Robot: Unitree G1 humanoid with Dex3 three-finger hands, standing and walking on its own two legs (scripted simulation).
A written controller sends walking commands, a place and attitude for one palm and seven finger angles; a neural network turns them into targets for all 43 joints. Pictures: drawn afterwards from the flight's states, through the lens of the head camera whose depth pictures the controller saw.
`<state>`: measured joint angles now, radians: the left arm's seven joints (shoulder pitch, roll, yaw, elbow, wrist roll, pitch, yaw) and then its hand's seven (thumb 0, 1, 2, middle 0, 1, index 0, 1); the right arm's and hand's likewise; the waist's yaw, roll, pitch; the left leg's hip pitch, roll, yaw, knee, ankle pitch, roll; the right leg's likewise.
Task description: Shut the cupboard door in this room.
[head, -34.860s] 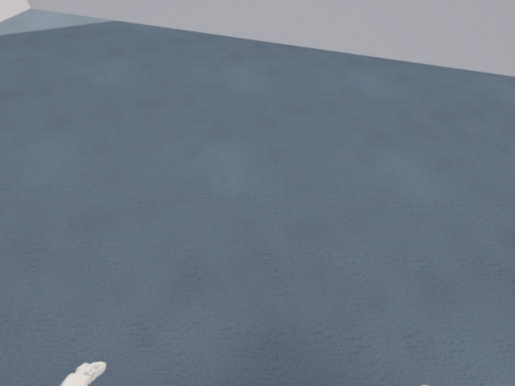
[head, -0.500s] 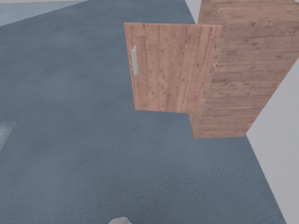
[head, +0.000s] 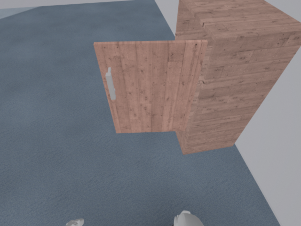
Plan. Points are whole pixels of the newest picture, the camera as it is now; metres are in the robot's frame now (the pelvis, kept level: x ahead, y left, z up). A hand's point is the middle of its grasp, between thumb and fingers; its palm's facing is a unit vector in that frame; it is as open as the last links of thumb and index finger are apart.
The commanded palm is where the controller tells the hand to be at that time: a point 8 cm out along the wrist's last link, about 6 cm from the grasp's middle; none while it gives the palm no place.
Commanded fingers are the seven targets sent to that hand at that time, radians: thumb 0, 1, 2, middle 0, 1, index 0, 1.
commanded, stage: take the last steps up to it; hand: left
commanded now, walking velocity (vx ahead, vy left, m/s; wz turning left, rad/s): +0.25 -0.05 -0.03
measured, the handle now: (111, 83) +0.67 +0.19 -0.05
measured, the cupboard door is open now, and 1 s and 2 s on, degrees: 82 82 82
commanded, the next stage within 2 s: come to a stop and stand still in 0.24 s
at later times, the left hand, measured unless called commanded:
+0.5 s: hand (116, 223) +0.16 +0.11 -0.16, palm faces +0.06 -0.98 -0.18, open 7.3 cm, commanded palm none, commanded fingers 0.00 0.90 0.90 -0.20 -0.30 -0.20 -0.30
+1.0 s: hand (115, 214) +0.19 +0.12 -0.16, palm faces +0.02 -0.96 -0.29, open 7.4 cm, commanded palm none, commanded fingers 0.00 0.90 0.90 -0.20 -0.30 -0.20 -0.30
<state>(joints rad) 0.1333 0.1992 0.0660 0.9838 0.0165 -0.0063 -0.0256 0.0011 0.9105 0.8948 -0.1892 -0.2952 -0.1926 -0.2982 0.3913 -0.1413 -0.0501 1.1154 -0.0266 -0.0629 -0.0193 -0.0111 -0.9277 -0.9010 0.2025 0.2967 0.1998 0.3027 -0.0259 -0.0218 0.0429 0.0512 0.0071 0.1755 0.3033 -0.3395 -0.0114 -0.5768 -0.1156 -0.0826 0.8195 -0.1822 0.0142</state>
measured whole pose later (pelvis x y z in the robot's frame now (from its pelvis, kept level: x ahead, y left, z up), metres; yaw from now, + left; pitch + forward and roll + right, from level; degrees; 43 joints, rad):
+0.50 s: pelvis +0.16 -0.06 +0.01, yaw -1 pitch +0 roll +0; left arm 0.27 0.13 0.02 1.10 0.02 -0.05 0.02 0.00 0.92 0.89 -0.20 -0.30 -0.20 -0.30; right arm 0.17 -0.17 -0.04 1.06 -0.01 -0.01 -0.02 0.00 -0.93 -0.90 0.20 0.30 0.20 0.30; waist 0.03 0.03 0.05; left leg -0.37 0.06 0.03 0.66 -0.28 -0.04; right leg -0.20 0.03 -0.16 0.41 -0.22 -0.09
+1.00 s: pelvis +0.16 -0.08 +0.00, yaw -1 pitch -1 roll +2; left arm 0.24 0.16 0.03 1.06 0.02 0.00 0.03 0.00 0.91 0.89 -0.19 -0.30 -0.20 -0.30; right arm 0.15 -0.19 -0.06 1.08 0.00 0.06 -0.03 0.00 -0.92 -0.90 0.20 0.30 0.20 0.30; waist 0.01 0.04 0.07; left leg -0.31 0.01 0.00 0.82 -0.45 -0.02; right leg -0.22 0.01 -0.13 0.52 -0.29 -0.11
